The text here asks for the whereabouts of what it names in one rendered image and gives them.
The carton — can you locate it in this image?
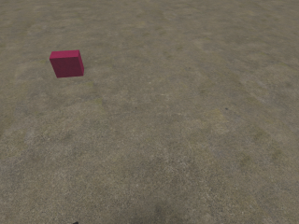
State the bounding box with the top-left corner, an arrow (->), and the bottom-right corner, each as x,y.
50,49 -> 84,78

